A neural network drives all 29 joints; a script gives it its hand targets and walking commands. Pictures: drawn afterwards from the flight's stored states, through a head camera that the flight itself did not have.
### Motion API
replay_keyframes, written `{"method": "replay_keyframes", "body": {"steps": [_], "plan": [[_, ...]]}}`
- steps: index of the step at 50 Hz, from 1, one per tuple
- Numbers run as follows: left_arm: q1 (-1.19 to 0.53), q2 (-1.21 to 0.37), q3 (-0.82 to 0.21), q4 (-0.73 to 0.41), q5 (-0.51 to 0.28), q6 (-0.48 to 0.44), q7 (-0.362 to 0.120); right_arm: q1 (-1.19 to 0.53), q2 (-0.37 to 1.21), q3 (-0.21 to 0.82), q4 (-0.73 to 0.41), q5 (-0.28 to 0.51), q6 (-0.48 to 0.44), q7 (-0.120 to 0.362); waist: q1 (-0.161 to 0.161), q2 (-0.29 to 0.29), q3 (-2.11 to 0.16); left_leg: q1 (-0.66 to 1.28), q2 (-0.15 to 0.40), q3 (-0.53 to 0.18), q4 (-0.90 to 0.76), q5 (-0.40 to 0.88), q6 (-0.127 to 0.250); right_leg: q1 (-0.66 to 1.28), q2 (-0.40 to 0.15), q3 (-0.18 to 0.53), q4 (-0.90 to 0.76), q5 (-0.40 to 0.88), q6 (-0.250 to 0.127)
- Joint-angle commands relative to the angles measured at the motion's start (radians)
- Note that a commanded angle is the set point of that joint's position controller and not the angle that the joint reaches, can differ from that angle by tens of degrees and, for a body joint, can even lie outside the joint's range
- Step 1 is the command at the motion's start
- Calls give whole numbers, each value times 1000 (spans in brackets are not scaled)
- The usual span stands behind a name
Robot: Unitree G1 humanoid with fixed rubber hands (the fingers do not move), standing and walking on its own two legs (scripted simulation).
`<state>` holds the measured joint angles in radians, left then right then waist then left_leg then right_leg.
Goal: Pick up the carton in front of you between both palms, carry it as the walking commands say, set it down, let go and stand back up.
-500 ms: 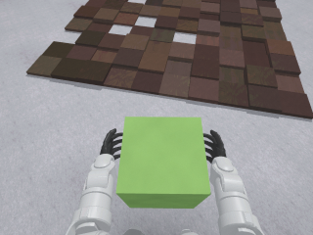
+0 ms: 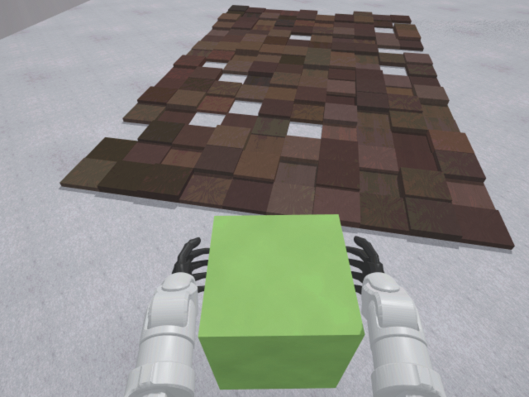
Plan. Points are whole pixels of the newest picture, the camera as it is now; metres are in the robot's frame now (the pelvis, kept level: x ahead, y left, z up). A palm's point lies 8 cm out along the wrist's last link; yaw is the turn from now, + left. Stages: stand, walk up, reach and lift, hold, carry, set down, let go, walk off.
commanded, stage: reach and lift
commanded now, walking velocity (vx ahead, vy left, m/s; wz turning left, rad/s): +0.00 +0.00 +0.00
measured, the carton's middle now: (277, 305) +0.29 +0.00 -0.05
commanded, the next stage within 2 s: hold in 0.82 s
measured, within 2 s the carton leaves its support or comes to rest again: neither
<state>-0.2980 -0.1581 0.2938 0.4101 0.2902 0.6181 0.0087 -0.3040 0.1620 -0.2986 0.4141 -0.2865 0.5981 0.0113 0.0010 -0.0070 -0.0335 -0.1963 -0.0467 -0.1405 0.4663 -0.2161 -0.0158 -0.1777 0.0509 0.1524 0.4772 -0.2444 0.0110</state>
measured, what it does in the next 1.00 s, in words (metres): stands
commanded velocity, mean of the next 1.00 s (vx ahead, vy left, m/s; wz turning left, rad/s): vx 0.00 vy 0.00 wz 0.00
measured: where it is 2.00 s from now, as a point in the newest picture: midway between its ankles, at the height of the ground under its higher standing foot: outside the picture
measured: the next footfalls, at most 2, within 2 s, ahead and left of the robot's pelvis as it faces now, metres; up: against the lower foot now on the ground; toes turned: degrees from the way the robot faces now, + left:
left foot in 1.94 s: +0.16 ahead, +0.09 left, +0.00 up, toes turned +6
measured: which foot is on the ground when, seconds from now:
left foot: down 0.00-1.00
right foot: down 0.00-1.00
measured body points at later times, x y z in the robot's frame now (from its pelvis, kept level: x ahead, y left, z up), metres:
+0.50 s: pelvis +0.01 +0.00 +0.00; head -0.02 +0.01 +0.45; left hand +0.31 +0.16 +0.02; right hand +0.31 -0.15 +0.03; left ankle +0.03 +0.13 -0.74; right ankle +0.01 -0.13 -0.74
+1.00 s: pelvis +0.01 +0.00 +0.01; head -0.04 +0.00 +0.46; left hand +0.31 +0.15 +0.05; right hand +0.31 -0.15 +0.05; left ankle +0.03 +0.13 -0.74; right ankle +0.01 -0.13 -0.74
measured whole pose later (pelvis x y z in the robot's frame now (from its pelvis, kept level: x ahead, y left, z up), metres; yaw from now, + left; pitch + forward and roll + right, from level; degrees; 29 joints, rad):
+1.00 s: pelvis +0.01 +0.00 +0.01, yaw +0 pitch -6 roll +0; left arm -0.24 -0.15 0.21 0.21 0.25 0.75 0.01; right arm -0.25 0.15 -0.21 0.22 -0.25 0.74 0.01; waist 0.00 -0.01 -0.01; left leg -0.06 -0.04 -0.14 0.34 -0.18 -0.01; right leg -0.04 0.04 0.14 0.35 -0.20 0.01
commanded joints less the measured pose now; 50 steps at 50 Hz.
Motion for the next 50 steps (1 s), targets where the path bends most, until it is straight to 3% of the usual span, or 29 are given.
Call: {"method": "replay_keyframes", "body": {"steps": [1, 10, 27, 40, 45, 50], "plan": [[-593, -972, -560, -12, -239, -37, -264, -543, 987, 544, 30, 216, -15, 246, -1, 1, -198, 87, -36, 78, -66, 21, 12, -11, 29, -75, -93, 32, -6], [-578, -971, -557, -10, -233, -24, -261, -541, 965, 540, 22, 210, -5, 245, -5, 9, -223, 122, -39, 81, -84, 64, 5, 22, 37, -85, -105, 76, -4], [-451, -937, -603, -135, -261, 16, -246, -409, 933, 581, -93, 237, 35, 235, -4, 8, -225, 189, -50, 71, -117, 238, -6, 106, 47, -79, -136, 250, 8], [-435, -921, -617, -183, -273, 45, -245, -392, 928, 599, -144, 251, 67, 230, -2, 3, -204, 197, -54, 68, -131, 241, -4, 127, 46, -75, -150, 266, 12], [-442, -926, -685, -272, -316, 72, -242, -393, 937, 665, -231, 289, 95, 223, -6, 2, -251, 232, -54, 63, -138, 291, -6, 168, 46, -70, -158, 330, 15], [-416, -875, -619, -227, -275, 116, -235, -372, 886, 603, -185, 257, 139, 219, -4, 5, -126, 193, -49, 73, -167, 164, -3, 131, 42, -75, -185, 188, 11]]}}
